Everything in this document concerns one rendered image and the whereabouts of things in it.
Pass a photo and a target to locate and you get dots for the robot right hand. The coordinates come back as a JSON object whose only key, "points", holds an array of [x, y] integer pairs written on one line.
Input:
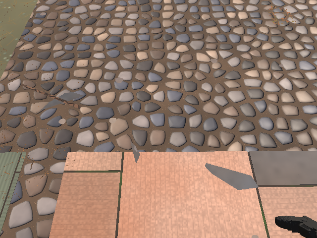
{"points": [[304, 225]]}

